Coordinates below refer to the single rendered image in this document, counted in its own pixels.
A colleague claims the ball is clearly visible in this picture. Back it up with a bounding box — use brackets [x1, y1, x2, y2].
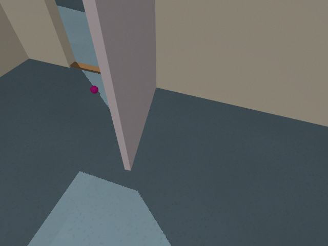
[90, 86, 98, 93]

